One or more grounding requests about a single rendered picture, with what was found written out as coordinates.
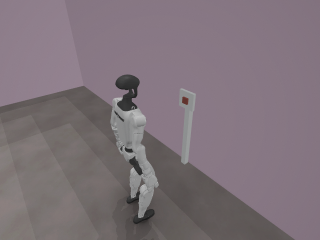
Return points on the panel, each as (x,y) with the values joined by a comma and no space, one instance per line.
(188,117)

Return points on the robot left forearm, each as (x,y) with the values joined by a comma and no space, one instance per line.
(115,130)

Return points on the right robot foot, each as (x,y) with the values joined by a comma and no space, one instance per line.
(148,214)

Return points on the left robot upper arm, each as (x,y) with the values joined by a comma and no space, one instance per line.
(113,117)

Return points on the right robot shin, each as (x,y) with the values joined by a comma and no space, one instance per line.
(144,202)

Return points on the right robot upper arm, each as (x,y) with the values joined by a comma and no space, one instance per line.
(138,122)

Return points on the robot right forearm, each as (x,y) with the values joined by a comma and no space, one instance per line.
(143,162)

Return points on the button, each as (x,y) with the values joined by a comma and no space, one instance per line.
(185,100)

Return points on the right robot hand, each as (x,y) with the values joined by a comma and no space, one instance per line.
(150,181)

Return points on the left robot hand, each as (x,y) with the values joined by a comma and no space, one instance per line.
(119,145)

